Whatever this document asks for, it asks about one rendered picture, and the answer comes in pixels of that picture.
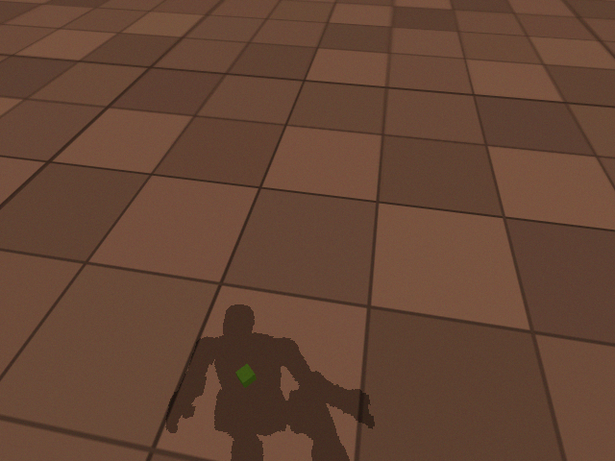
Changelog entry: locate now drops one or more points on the cube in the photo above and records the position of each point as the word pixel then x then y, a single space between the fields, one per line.
pixel 246 375

